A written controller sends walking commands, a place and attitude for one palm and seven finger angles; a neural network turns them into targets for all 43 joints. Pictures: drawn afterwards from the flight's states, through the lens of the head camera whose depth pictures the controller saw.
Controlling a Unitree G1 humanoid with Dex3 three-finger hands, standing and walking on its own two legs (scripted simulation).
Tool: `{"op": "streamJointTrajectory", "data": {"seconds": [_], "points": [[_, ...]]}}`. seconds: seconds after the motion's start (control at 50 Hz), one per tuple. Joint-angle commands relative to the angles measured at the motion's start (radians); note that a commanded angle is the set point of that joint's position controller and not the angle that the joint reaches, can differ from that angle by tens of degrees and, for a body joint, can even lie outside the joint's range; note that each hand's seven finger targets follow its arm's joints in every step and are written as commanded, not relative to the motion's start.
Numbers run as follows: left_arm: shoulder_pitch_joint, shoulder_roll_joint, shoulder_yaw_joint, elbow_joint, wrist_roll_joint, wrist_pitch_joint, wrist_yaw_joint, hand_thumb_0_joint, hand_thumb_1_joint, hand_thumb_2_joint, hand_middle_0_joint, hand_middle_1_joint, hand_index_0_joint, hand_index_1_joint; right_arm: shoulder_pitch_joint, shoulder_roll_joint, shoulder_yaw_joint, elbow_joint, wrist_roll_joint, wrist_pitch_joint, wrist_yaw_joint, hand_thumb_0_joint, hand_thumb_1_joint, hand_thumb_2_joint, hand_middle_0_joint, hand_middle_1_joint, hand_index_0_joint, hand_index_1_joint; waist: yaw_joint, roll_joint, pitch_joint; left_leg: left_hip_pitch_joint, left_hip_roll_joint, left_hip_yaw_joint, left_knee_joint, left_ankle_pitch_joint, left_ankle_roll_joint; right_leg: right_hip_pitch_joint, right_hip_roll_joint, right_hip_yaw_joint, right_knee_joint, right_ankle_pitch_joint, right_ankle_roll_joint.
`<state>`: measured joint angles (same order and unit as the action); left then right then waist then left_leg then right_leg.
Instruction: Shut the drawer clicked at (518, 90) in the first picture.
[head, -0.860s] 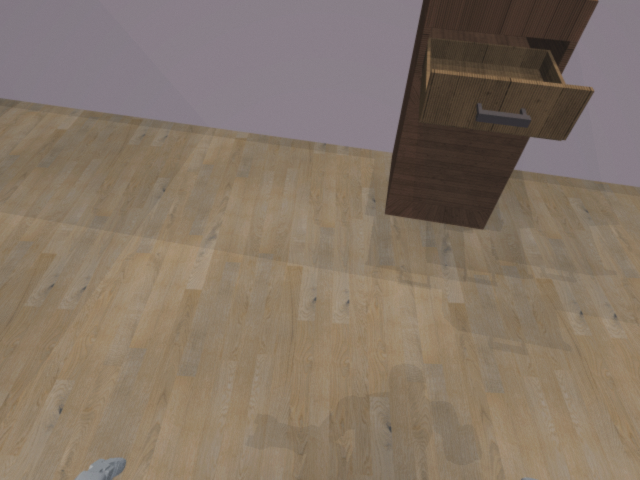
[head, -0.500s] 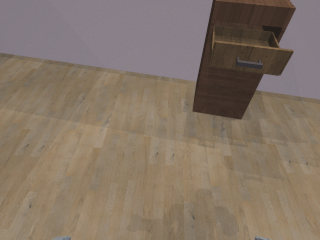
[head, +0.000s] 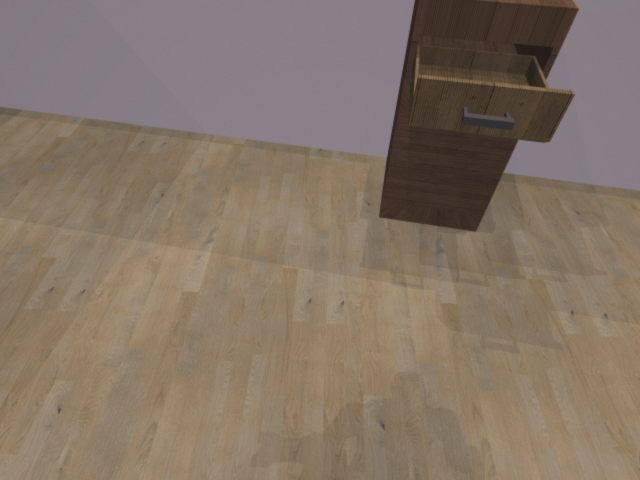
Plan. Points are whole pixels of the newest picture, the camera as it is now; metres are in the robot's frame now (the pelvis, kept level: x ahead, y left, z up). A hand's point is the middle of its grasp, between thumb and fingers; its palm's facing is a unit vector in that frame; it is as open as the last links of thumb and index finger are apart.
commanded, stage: look at it before walking up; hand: left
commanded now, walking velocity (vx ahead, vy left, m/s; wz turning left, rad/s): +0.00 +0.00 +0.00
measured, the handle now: (486, 117) +0.99 -0.39 -0.05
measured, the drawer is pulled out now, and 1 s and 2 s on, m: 0.29 0.29 0.29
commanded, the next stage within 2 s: walk to a spot facing it in 0.58 s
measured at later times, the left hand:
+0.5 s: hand out of the picture +0.07 +0.24 -0.16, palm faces -0.03 -0.94 -0.34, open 7.4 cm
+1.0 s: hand out of the picture +0.07 +0.20 -0.18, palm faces -0.13 -0.95 -0.28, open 7.4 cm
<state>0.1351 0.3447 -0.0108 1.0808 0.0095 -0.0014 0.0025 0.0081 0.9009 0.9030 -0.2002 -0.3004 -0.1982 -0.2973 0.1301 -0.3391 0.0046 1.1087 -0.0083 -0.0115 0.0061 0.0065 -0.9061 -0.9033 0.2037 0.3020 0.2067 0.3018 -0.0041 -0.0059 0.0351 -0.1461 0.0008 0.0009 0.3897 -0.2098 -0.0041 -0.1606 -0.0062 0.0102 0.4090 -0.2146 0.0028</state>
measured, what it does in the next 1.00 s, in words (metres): stands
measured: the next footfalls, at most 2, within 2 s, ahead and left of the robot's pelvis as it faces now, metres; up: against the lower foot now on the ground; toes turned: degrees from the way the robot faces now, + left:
left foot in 1.52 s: +0.05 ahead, +0.13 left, +0.00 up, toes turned -24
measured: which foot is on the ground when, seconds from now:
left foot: down 0.00-1.00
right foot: down 0.00-1.00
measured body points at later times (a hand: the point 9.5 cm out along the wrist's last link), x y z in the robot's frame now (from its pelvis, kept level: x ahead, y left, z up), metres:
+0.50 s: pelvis +0.00 +0.00 +0.00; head +0.00 +0.00 +0.45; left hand +0.08 +0.29 -0.13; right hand +0.08 -0.30 -0.13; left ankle +0.00 +0.12 -0.74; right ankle +0.01 -0.12 -0.74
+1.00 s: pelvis -0.01 -0.01 -0.02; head +0.02 -0.02 +0.43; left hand +0.07 +0.25 -0.16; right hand +0.05 -0.28 -0.16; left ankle +0.00 +0.12 -0.74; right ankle +0.00 -0.11 -0.74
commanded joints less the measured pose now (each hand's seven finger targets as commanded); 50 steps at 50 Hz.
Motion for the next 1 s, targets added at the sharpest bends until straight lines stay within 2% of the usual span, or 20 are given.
{"op": "streamJointTrajectory", "data": {"seconds": [0.0, 0.1, 0.22, 0.48, 0.62, 0.68, 0.7, 0.76, 0.78, 0.86, 0.9, 0.92, 0.94, 0.96, 0.98], "points": [[-0.045, 0.202, 0.044, -0.065, 0.0, -0.023, 0.009, 0.0, 0.9, 0.9, -0.2, -0.3, -0.2, -0.3, -0.06, -0.203, -0.04, -0.062, -0.001, -0.023, -0.017, 0.0, -0.9, -0.9, 0.2, 0.3, 0.2, 0.3, 0.006, 0.0, -0.05, -0.009, 0.111, -0.101, -0.077, 0.071, 0.033, -0.004, -0.112, 0.11, -0.088, 0.043, -0.035], [-0.044, 0.203, 0.043, -0.065, 0.001, -0.027, 0.009, 0.0, 0.9, 0.9, -0.2, -0.3, -0.2, -0.3, -0.059, -0.202, -0.04, -0.061, -0.001, -0.023, -0.016, 0.0, -0.9, -0.9, 0.2, 0.3, 0.2, 0.3, 0.004, -0.01, -0.061, 0.005, 0.111, -0.097, -0.069, 0.092, 0.031, -0.006, -0.114, 0.114, -0.089, 0.069, -0.037], [-0.039, 0.2, 0.044, -0.063, 0.0, -0.028, 0.01, 0.0, 0.9, 0.9, -0.2, -0.3, -0.2, -0.3, -0.061, -0.204, -0.041, -0.06, 0.001, -0.024, -0.017, 0.0, -0.9, -0.9, 0.2, 0.3, 0.2, 0.3, 0.004, 0.009, -0.076, 0.02, 0.117, -0.096, -0.068, 0.123, 0.03, 0.005, -0.112, 0.108, -0.082, 0.113, -0.037], [-0.038, 0.2, 0.043, -0.057, 0.002, -0.026, 0.008, 0.0, 0.9, 0.9, -0.2, -0.3, -0.2, -0.3, -0.061, -0.204, -0.039, -0.056, 0.0, -0.022, -0.017, 0.0, -0.9, -0.9, 0.2, 0.3, 0.2, 0.3, 0.004, 0.0, -0.05, 0.013, 0.117, -0.098, -0.086, 0.091, 0.029, -0.004, -0.111, 0.112, -0.101, 0.074, -0.034], [-0.029, 0.2, 0.044, -0.053, 0.001, -0.029, 0.009, 0.0, 0.9, 0.9, -0.2, -0.3, -0.2, -0.3, -0.062, -0.202, -0.04, -0.055, 0.003, -0.023, -0.018, 0.0, -0.9, -0.9, 0.2, 0.3, 0.2, 0.3, 0.004, 0.002, -0.085, 0.036, 0.118, -0.097, -0.073, 0.135, 0.029, 0.019, -0.114, 0.111, -0.096, 0.133, -0.036], [-0.036, 0.205, 0.045, -0.054, 0.001, -0.028, 0.009, 0.0, 0.9, 0.9, -0.2, -0.3, -0.2, -0.3, -0.064, -0.207, -0.041, -0.055, 0.001, -0.023, -0.02, 0.0, -0.9, -0.9, 0.2, 0.3, 0.2, 0.3, 0.003, 0.006, -0.071, 0.043, 0.123, -0.083, -0.074, 0.138, 0.025, 0.006, -0.111, 0.117, -0.092, 0.158, -0.038], [-0.036, 0.202, 0.048, -0.061, 0.002, -0.023, 0.008, 0.0, 0.9, 0.9, -0.2, -0.3, -0.2, -0.3, -0.055, -0.204, -0.044, -0.057, 0.0, -0.023, -0.023, 0.0, -0.9, -0.9, 0.2, 0.3, 0.2, 0.3, 0.002, 0.0, -0.073, 0.051, 0.127, -0.072, -0.058, 0.151, 0.025, 0.0, -0.108, 0.121, -0.076, 0.191, -0.04], [0.027, 0.097, 0.037, -0.069, 0.002, 0.01, 0.013, 0.0, 0.9, 0.9, -0.2, -0.3, -0.2, -0.3, 0.011, -0.088, -0.031, -0.067, -0.001, -0.001, -0.029, 0.0, -0.9, -0.9, 0.2, 0.3, 0.2, 0.3, -0.002, -0.01, -0.065, 0.035, 0.131, -0.021, 0.003, 0.139, 0.006, -0.049, -0.1, 0.144, -0.016, 0.241, -0.03], [0.038, 0.097, 0.04, -0.081, 0.003, 0.018, 0.012, 0.0, 0.9, 0.9, -0.2, -0.3, -0.2, -0.3, 0.022, -0.087, -0.037, -0.077, -0.002, 0.005, -0.032, 0.0, -0.9, -0.9, 0.2, 0.3, 0.2, 0.3, -0.003, -0.011, -0.06, 0.028, 0.134, -0.012, 0.018, 0.133, 0.005, -0.067, -0.096, 0.15, 0.006, 0.252, -0.03], [0.06, 0.088, 0.058, -0.139, 0.008, 0.035, 0.005, 0.0, 0.9, 0.9, -0.2, -0.3, -0.2, -0.3, 0.024, -0.108, -0.065, -0.138, -0.004, 0.017, -0.038, 0.0, -0.9, -0.9, 0.2, 0.3, 0.2, 0.3, -0.002, 0.037, -0.059, 0.02, 0.185, -0.021, 0.041, 0.088, 0.029, -0.164, -0.048, 0.144, 0.12, 0.22, -0.028], [0.071, 0.072, 0.064, -0.163, 0.008, 0.039, -0.002, 0.0, 0.9, 0.9, -0.2, -0.3, -0.2, -0.3, 0.016, -0.12, -0.078, -0.165, -0.005, 0.019, -0.039, 0.0, -0.9, -0.9, 0.2, 0.3, 0.2, 0.3, 0.002, 0.1, -0.055, -0.003, 0.239, -0.046, 0.02, 0.071, 0.058, -0.2, -0.01, 0.108, 0.227, 0.155, -0.015], [0.082, 0.056, 0.067, -0.173, 0.008, 0.044, -0.004, 0.0, 0.9, 0.9, -0.2, -0.3, -0.2, -0.3, 0.005, -0.123, -0.085, -0.178, -0.005, 0.019, -0.038, 0.0, -0.9, -0.9, 0.2, 0.3, 0.2, 0.3, 0.008, 0.144, -0.037, -0.036, 0.288, -0.076, -0.01, 0.077, 0.089, -0.216, 0.011, 0.072, 0.32, 0.035, -0.009], [0.093, 0.04, 0.07, -0.185, 0.01, 0.047, -0.007, 0.0, 0.9, 0.9, -0.2, -0.3, -0.2, -0.3, -0.004, -0.125, -0.089, -0.19, -0.006, 0.015, -0.036, 0.0, -0.9, -0.9, 0.2, 0.3, 0.2, 0.3, 0.015, 0.195, -0.04, -0.044, 0.339, -0.095, -0.031, 0.142, 0.129, -0.232, 0.021, 0.026, 0.425, -0.16, 0.005], [0.097, 0.03, 0.076, -0.196, 0.01, 0.051, -0.009, 0.0, 0.9, 0.9, -0.2, -0.3, -0.2, -0.3, -0.012, -0.12, -0.092, -0.202, -0.007, 0.012, -0.036, 0.0, -0.9, -0.9, 0.2, 0.3, 0.2, 0.3, 0.017, 0.216, -0.033, -0.077, 0.379, -0.094, -0.036, 0.183, 0.161, -0.222, -0.004, 0.004, 0.487, -0.264, 0.011], [0.118, 0.023, 0.083, -0.203, 0.009, 0.05, -0.012, 0.0, 0.9, 0.9, -0.2, -0.3, -0.2, -0.3, -0.036, -0.116, -0.094, -0.215, -0.011, 0.012, -0.037, 0.0, -0.9, -0.9, 0.2, 0.3, 0.2, 0.3, 0.038, 0.193, -0.023, -0.121, 0.38, -0.062, 0.009, 0.221, 0.154, -0.173, -0.032, 0.015, 0.452, -0.273, 0.007]]}}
